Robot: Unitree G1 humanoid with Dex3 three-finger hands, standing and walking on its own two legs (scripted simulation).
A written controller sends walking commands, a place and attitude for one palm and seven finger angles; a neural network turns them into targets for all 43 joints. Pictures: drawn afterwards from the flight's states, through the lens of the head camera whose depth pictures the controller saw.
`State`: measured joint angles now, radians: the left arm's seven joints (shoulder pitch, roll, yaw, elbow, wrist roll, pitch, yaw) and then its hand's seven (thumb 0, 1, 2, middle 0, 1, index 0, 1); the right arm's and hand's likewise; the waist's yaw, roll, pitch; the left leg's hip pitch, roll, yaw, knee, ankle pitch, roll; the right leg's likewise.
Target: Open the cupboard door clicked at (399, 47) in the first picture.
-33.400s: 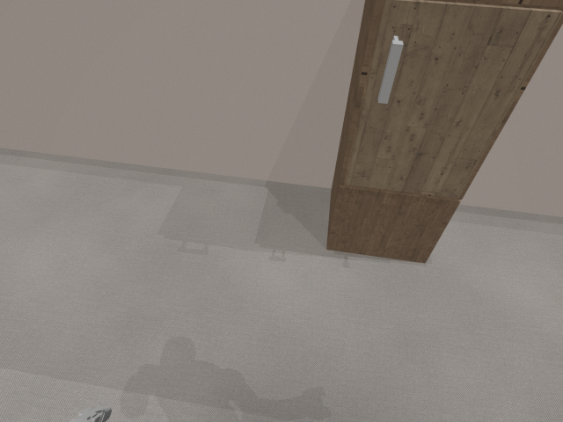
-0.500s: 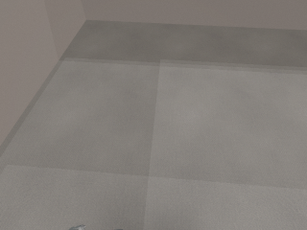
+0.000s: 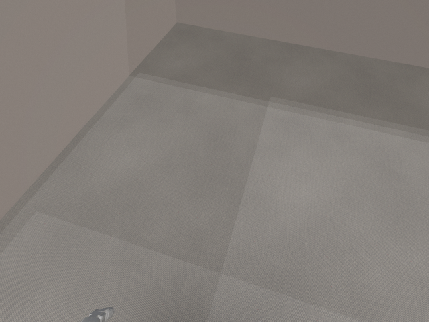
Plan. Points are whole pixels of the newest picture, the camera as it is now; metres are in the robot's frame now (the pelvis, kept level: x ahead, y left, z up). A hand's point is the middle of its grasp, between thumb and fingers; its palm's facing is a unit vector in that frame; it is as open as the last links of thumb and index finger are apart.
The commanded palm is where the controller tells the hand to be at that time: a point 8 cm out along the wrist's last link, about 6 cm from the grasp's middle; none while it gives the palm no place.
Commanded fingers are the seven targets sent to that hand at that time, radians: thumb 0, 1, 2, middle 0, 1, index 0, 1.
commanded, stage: turn to face it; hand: left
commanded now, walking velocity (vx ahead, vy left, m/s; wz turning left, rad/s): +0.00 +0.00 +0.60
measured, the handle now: out of the picture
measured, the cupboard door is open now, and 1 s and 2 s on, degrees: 45 45 45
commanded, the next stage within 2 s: none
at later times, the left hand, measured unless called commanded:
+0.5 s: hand out of the picture +0.03 +0.19 -0.18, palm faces +0.36 -0.89 -0.27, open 7.4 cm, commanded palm none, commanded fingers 0.00 0.90 0.90 -0.20 -0.30 -0.20 -0.30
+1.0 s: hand out of the picture -0.05 +0.12 -0.19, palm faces +0.65 -0.72 -0.23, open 7.4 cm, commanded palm none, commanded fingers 0.00 0.90 0.90 -0.20 -0.30 -0.20 -0.30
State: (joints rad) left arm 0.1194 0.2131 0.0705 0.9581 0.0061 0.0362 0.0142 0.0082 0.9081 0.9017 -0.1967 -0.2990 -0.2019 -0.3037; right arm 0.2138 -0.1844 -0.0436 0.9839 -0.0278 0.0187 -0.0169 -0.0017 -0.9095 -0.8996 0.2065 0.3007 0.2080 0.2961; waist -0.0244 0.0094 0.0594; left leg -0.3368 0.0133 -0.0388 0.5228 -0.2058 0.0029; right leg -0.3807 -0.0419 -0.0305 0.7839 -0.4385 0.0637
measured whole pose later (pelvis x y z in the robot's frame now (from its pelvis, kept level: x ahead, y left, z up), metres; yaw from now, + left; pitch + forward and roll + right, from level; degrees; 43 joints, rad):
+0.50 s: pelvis +0.03 -0.04 -0.01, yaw +20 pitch +0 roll +0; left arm 0.17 0.27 0.08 0.92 0.01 0.07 0.01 0.01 0.91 0.90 -0.20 -0.30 -0.20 -0.30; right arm 0.15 -0.23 -0.05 0.89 -0.03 0.03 0.00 0.00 -0.90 -0.90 0.20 0.30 0.20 0.30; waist 0.00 -0.04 0.10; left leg -0.34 0.02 -0.02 0.60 -0.27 -0.03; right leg -0.44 -0.09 -0.06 1.00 -0.51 0.08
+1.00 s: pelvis +0.04 -0.07 -0.01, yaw +39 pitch +0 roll +1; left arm 0.22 0.24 0.07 0.92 0.01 0.06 0.01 0.01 0.90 0.90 -0.20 -0.30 -0.21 -0.30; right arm 0.11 -0.22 -0.05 0.88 -0.02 0.03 0.02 0.00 -0.90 -0.90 0.20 0.30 0.20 0.30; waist 0.01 -0.07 0.10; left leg -0.32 0.00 0.05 0.61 -0.29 0.01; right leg -0.41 -0.13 -0.11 0.97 -0.52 0.07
